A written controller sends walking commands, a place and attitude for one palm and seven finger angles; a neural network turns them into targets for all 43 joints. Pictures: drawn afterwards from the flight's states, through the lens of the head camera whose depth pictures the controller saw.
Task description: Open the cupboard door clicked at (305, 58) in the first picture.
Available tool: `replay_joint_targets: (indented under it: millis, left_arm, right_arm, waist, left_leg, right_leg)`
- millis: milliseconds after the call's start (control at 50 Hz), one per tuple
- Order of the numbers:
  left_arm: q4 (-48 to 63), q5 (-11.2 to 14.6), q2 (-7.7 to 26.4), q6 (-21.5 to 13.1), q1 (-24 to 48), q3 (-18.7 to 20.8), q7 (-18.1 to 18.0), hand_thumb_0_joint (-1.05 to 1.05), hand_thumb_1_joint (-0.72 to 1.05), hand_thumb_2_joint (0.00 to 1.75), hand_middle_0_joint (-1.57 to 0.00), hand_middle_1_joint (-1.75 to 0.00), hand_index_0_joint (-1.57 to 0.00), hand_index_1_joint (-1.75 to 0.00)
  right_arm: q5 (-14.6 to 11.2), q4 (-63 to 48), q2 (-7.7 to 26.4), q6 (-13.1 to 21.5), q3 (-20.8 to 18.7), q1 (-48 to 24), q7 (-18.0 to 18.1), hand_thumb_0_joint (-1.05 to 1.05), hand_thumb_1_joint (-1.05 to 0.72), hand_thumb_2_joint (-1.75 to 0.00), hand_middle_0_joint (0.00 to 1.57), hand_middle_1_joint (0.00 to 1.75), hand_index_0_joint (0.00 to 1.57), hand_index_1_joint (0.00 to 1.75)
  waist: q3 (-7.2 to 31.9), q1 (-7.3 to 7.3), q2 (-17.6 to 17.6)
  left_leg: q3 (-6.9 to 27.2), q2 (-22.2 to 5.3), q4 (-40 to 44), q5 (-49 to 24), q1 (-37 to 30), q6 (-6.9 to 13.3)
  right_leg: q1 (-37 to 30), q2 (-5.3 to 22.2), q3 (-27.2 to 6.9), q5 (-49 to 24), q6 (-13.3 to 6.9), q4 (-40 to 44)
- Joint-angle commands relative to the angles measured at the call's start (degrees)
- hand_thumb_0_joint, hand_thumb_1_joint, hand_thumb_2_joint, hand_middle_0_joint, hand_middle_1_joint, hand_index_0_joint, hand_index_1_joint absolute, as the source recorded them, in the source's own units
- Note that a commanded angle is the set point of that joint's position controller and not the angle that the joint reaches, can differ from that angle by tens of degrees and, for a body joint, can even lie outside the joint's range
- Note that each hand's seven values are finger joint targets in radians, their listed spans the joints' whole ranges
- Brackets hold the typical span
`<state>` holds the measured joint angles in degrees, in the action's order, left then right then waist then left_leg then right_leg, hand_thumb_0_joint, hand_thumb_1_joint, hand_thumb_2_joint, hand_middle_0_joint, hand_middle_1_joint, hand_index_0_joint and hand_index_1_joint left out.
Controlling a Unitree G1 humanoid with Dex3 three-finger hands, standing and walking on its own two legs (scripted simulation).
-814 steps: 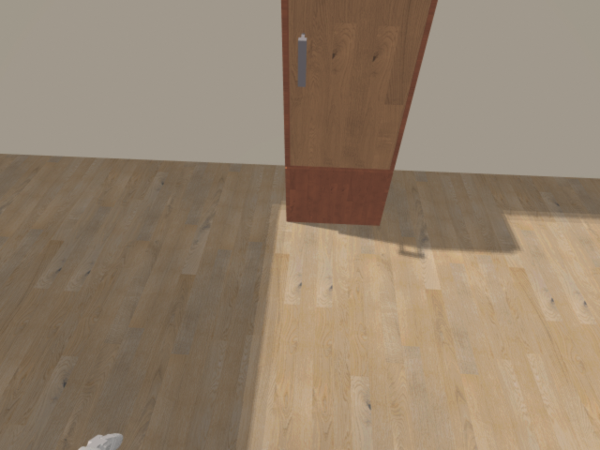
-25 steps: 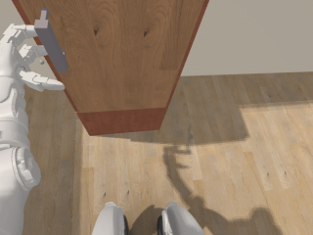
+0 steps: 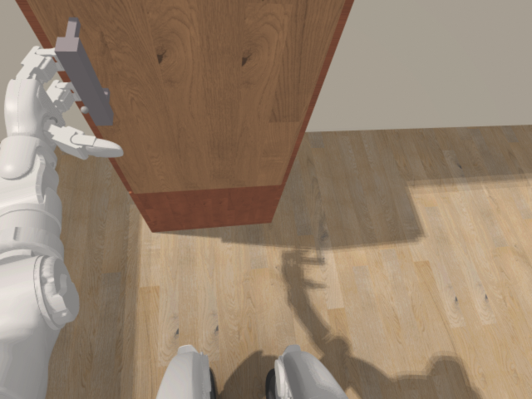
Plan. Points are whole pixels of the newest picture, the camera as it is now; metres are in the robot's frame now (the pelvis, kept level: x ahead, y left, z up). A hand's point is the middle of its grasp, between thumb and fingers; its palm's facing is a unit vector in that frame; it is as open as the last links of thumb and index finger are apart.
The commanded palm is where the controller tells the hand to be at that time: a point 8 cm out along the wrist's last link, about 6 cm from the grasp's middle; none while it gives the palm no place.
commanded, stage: slide the fingers in behind the handle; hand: left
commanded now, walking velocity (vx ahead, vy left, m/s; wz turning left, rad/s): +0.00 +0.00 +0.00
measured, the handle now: (90, 75) +0.56 +0.21 +0.08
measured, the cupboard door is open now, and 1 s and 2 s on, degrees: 0 0 15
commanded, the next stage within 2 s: close the thumb around the handle in 0.64 s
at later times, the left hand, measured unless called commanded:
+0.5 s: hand (95, 111) +0.51 +0.20 +0.07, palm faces +0.05 -1.00 -0.02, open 14.0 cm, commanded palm +0.48 +0.24 +0.08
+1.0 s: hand (102, 111) +0.50 +0.19 +0.07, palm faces +0.04 -1.00 -0.02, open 12.1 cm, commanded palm +0.48 +0.23 +0.08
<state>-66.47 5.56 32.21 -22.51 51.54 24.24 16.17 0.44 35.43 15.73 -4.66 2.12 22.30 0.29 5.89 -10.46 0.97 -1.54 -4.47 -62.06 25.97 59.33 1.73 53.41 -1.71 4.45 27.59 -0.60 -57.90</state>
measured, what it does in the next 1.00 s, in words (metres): stands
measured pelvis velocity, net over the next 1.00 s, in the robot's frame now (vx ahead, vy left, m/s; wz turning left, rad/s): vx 0.00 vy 0.00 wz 0.01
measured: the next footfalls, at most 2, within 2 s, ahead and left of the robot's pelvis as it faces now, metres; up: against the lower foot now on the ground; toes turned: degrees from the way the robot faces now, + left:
none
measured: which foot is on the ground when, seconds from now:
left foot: down 0.00-1.00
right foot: down 0.00-1.00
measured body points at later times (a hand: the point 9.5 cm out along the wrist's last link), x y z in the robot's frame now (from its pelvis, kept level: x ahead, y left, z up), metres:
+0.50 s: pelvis +0.00 +0.00 +0.00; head +0.13 +0.02 +0.43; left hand +0.50 +0.25 +0.08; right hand +0.00 -0.27 -0.11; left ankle +0.02 +0.10 -0.66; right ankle -0.01 -0.12 -0.66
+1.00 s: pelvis +0.00 +0.00 +0.00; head +0.12 +0.02 +0.43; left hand +0.49 +0.25 +0.08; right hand +0.00 -0.27 -0.11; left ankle +0.02 +0.10 -0.66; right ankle -0.01 -0.12 -0.66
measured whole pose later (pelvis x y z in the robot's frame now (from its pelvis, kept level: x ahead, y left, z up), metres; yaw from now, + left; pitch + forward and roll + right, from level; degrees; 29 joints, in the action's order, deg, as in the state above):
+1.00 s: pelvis +0.00 +0.00 +0.00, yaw +1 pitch +22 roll -3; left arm -68.5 5.0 28.6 -23.6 52.1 21.5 11.9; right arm 0.5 36.1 15.1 -4.5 2.3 22.1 -0.4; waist 6.1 -9.9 1.8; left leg -1.6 -4.0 -61.7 25.5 58.0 1.6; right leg 52.5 -1.3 4.3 27.7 -0.8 -58.5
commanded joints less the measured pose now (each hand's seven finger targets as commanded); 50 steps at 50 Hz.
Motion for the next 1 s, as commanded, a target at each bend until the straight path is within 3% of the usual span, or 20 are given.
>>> replay_joint_targets:
  millis: [0,20,40,100,140,220,260,320,360,400,460,500,560,640,700,720,820,840,920,980]
  left_arm:
    - [13.0,1.4,10.1,-4.3,24.8,-1.3,-1.1,0.00,-0.50,0.30,-0.30,-1.20,-0.30,-1.20]
    - [12.1,0.9,10.7,-3.8,24.9,-1.2,-1.4,0.00,-0.50,0.30,-0.30,-1.20,-0.30,-1.20]
    - [12.2,1.1,8.5,-3.2,25.6,-2.9,-1.6,0.00,-0.50,0.30,-0.30,-1.20,-0.30,-1.20]
    - [9.6,1.0,12.5,-2.1,23.0,1.1,-2.8,0.00,-0.50,0.30,-0.30,-1.20,-0.30,-1.20]
    - [10.6,0.7,9.2,-2.3,24.2,-1.4,-3.3,0.00,-0.50,0.30,-0.30,-1.20,-0.30,-1.20]
    - [11.9,0.2,11.3,-4.7,25.0,0.5,-4.5,0.00,-0.50,0.30,-0.30,-1.20,-0.30,-1.20]
    - [10.9,0.0,12.5,-5.0,25.0,1.2,-4.6,0.00,-0.50,0.30,-0.30,-1.20,-0.30,-1.20]
    - [12.0,-0.4,14.2,-5.4,25.1,2.1,-4.2,0.00,-0.50,0.30,-0.30,-1.20,-0.30,-1.20]
    - [11.6,-0.1,12.7,-5.1,22.2,1.3,-3.5,0.00,-0.50,0.30,-0.30,-1.20,-0.30,-1.20]
    - [11.7,0.4,10.8,-5.0,24.0,-0.1,-3.0,0.00,-0.50,0.30,-0.30,-1.20,-0.30,-1.20]
    - [11.8,1.0,10.9,-4.6,24.5,-0.2,-2.4,0.00,-0.50,0.30,-0.30,-1.20,-0.30,-1.20]
    - [12.3,1.5,8.8,-4.8,24.7,-1.5,-2.1,0.00,-0.50,0.30,-0.30,-1.20,-0.30,-1.20]
    - [10.1,1.4,8.6,-4.4,24.7,-1.8,-2.4,0.00,-0.50,0.30,-0.30,-1.20,-0.30,-1.20]
    - [10.8,0.7,9.8,-4.5,25.6,-1.3,-3.1,0.00,-0.50,0.30,-0.30,-1.20,-0.30,-1.20]
    - [10.2,0.6,9.2,-4.7,26.1,-1.7,-3.6,0.00,-0.50,0.30,-0.30,-1.20,-0.30,-1.20]
    - [11.3,0.2,11.9,-5.0,27.2,-0.1,-4.0,0.00,-0.50,0.30,-0.30,-1.20,-0.30,-1.20]
    - [12.4,0.1,12.0,-6.0,24.3,0.7,-4.4,0.00,-0.22,0.42,-0.32,-1.23,-0.32,-1.23]
    - [12.6,0.2,9.4,-5.8,25.0,-1.5,-4.3,0.00,-0.16,0.44,-0.32,-1.24,-0.32,-1.24]
    - [9.6,0.0,9.1,-4.6,26.9,-2.2,-4.4,0.00,0.06,0.54,-0.34,-1.26,-0.34,-1.26]
    - [10.5,0.7,10.3,-4.6,26.3,-0.3,-4.6,0.00,0.23,0.61,-0.35,-1.28,-0.35,-1.28]
  right_arm:
    - [0.3,-1.6,9.8,0.9,-4.1,10.6,0.3,0.00,-0.90,-0.90,0.20,0.30,0.20,0.30]
    - [0.1,-1.5,10.1,0.7,-4.1,10.3,0.2,0.00,-0.90,-0.90,0.20,0.30,0.20,0.30]
    - [0.1,-1.5,10.0,0.6,-4.2,10.2,0.1,0.00,-0.90,-0.90,0.20,0.30,0.20,0.30]
    - [0.2,-2.1,10.4,0.4,-4.0,10.6,0.3,0.00,-0.90,-0.90,0.20,0.30,0.20,0.30]
    - [0.1,-2.5,9.7,0.6,-4.0,10.0,0.1,0.00,-0.90,-0.90,0.20,0.30,0.20,0.30]
    - [0.5,-2.5,9.7,1.0,-4.0,9.9,-0.1,0.00,-0.90,-0.90,0.20,0.30,0.20,0.30]
    - [0.4,-2.5,9.8,1.0,-3.9,9.7,0.0,0.00,-0.90,-0.90,0.20,0.30,0.20,0.30]
    - [0.3,-2.7,9.8,0.9,-3.9,9.7,0.1,0.00,-0.90,-0.90,0.20,0.30,0.20,0.30]
    - [0.1,-3.1,9.5,0.9,-3.8,9.4,-0.1,0.00,-0.90,-0.90,0.20,0.30,0.20,0.30]
    - [0.2,-2.7,9.4,0.9,-3.8,9.7,0.0,0.00,-0.90,-0.90,0.20,0.30,0.20,0.30]
    - [-0.1,-2.5,9.7,0.8,-4.1,9.5,0.3,0.00,-0.90,-0.90,0.20,0.30,0.20,0.30]
    - [0.0,-2.3,9.5,1.0,-4.1,9.8,0.3,0.00,-0.90,-0.90,0.20,0.30,0.20,0.30]
    - [-0.1,-1.6,9.6,1.0,-4.1,9.6,0.3,0.00,-0.90,-0.90,0.20,0.30,0.20,0.30]
    - [0.1,-1.5,9.8,1.1,-4.2,9.9,0.4,0.00,-0.90,-0.90,0.20,0.30,0.20,0.30]
    - [0.2,-1.7,9.7,1.3,-4.0,9.6,0.2,0.00,-0.90,-0.90,0.20,0.30,0.20,0.30]
    - [0.3,-1.6,10.1,1.2,-4.0,9.6,0.3,0.00,-0.90,-0.90,0.20,0.30,0.20,0.30]
    - [0.2,-2.3,9.8,1.3,-4.1,9.4,0.1,0.00,-0.90,-0.90,0.20,0.30,0.20,0.30]
    - [0.2,-2.3,9.5,1.3,-4.0,9.1,0.0,0.00,-0.90,-0.90,0.20,0.30,0.20,0.30]
    - [0.1,-1.9,10.1,1.1,-4.0,9.4,0.3,0.00,-0.90,-0.90,0.20,0.30,0.20,0.30]
    - [0.2,-1.9,10.1,1.4,-4.2,9.5,0.4,0.00,-0.90,-0.90,0.20,0.30,0.20,0.30]
  waist:
    - [29.6,-0.64,10.4]
    - [28.5,-0.44,10.7]
    - [28.1,-1.24,10.1]
    - [26.6,-0.01,6.7]
    - [26.9,-0.65,6.8]
    - [28.1,-0.14,7.0]
    - [27.4,-0.40,5.3]
    - [30.0,0.42,7.0]
    - [29.7,1.13,8.2]
    - [28.7,0.00,7.5]
    - [28.5,-0.02,7.3]
    - [28.5,-0.38,7.4]
    - [25.7,-0.80,6.1]
    - [27.1,-0.57,7.0]
    - [25.5,-0.58,8.3]
    - [27.1,-0.20,8.1]
    - [30.3,1.03,9.1]
    - [29.5,0.24,9.0]
    - [25.3,-1.31,6.2]
    - [27.5,-0.42,5.9]
  left_leg:
    - [5.5,1.6,4.8,-27.4,-32.6,-0.2]
    - [5.6,1.5,5.1,-26.2,-32.1,-0.4]
    - [5.6,1.6,5.3,-25.6,-32.1,-0.2]
    - [5.1,2.1,5.5,-24.4,-28.3,0.1]
    - [4.6,2.2,5.3,-24.3,-28.1,0.2]
    - [4.4,2.3,4.7,-24.3,-27.8,0.2]
    - [4.2,2.3,4.8,-22.2,-25.4,0.4]
    - [3.9,2.5,4.6,-23.8,-26.5,0.4]
    - [3.6,2.5,4.9,-24.3,-26.9,0.2]
    - [3.9,2.5,4.9,-23.8,-27.1,0.4]
    - [4.1,2.5,5.3,-22.0,-27.1,0.3]
    - [4.4,2.5,5.2,-23.1,-28.1,0.3]
    - [4.3,2.5,5.4,-20.8,-26.3,0.4]
    - [4.7,2.4,5.4,-21.3,-27.4,0.3]
    - [4.7,2.5,5.4,-20.0,-27.0,0.3]
    - [4.9,2.3,5.4,-20.5,-27.6,0.2]
    - [4.7,2.4,5.2,-23.7,-29.2,-0.1]
    - [4.8,2.4,5.4,-23.3,-29.4,-0.1]
    - [4.9,2.3,5.9,-19.1,-26.8,0.2]
    - [4.7,2.5,5.7,-19.5,-26.8,0.3]
  right_leg:
    - [-3.8,-2.5,-1.4,-20.9,-0.6,6.1]
    - [-2.9,-2.4,-1.4,-19.8,-0.4,6.2]
    - [-2.9,-2.4,-1.3,-19.7,-0.3,6.5]
    - [-5.9,-2.4,-1.6,-20.6,-0.4,6.6]
    - [-5.8,-2.2,-1.9,-21.3,-0.1,6.6]
    - [-6.5,-2.2,-2.3,-21.7,-0.2,6.0]
    - [-7.8,-2.1,-2.7,-21.1,0.0,6.1]
    - [-9.1,-2.0,-3.0,-22.9,-0.1,5.7]
    - [-9.6,-2.1,-2.9,-23.4,-0.2,6.0]
    - [-8.6,-2.2,-2.7,-22.8,-0.1,6.2]
    - [-8.3,-2.2,-2.6,-21.2,-0.1,6.8]
    - [-7.5,-2.3,-2.4,-21.6,-0.3,6.6]
    - [-6.5,-2.2,-2.5,-19.7,-0.1,7.2]
    - [-5.9,-2.0,-2.4,-19.3,-0.2,6.7]
    - [-4.5,-2.1,-2.3,-17.5,-0.4,6.8]
    - [-5.3,-2.0,-2.4,-17.9,-0.3,6.5]
    - [-6.9,-2.1,-2.4,-20.4,-0.4,6.0]
    - [-6.3,-2.1,-2.1,-20.1,-0.4,6.0]
    - [-4.6,-2.1,-2.2,-17.0,-0.1,7.0]
    - [-6.4,-2.1,-2.4,-17.7,-0.1,7.2]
